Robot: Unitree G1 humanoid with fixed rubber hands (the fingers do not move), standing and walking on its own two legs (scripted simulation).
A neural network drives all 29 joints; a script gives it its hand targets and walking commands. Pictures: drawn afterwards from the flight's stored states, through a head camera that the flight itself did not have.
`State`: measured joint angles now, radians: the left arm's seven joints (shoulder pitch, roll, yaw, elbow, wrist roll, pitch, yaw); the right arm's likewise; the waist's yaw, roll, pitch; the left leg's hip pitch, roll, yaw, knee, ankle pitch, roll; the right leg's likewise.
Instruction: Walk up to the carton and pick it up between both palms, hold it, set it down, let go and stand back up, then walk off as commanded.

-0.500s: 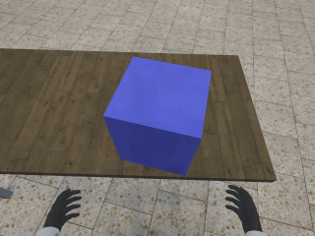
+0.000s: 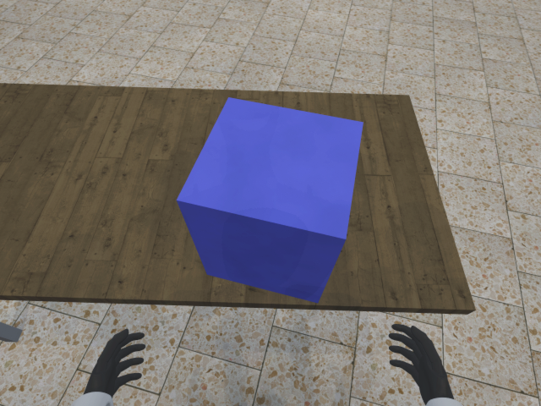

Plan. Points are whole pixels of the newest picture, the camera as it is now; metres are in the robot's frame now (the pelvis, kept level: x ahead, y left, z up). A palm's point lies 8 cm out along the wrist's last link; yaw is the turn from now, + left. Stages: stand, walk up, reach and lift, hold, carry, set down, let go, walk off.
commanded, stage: let go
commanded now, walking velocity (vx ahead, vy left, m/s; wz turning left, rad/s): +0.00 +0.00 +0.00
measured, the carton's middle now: (276, 207) +0.41 +0.00 +0.00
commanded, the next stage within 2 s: stand in 0.06 s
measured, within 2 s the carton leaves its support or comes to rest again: neither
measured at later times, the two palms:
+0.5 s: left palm out of the picture +0.12 +0.24 -0.08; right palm (474, 389) +0.15 -0.28 -0.08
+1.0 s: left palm out of the picture +0.09 +0.24 -0.10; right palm out of the picture +0.13 -0.29 -0.10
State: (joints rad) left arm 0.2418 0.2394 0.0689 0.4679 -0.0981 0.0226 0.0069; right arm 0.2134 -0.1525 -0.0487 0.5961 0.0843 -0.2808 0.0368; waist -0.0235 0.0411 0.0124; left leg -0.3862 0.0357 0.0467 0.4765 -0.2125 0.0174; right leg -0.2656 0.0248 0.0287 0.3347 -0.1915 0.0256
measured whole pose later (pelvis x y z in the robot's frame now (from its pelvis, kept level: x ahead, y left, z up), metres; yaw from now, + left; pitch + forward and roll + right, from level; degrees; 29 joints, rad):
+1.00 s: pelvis +0.00 -0.02 -0.01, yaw +1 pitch +2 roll +1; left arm 0.25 0.24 0.07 0.86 0.00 -0.01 0.01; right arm 0.21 -0.29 -0.03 0.78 0.00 -0.06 0.01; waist -0.02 0.04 -0.15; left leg -0.30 0.01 0.05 0.48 -0.22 0.00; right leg -0.27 0.00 0.03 0.52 -0.30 0.00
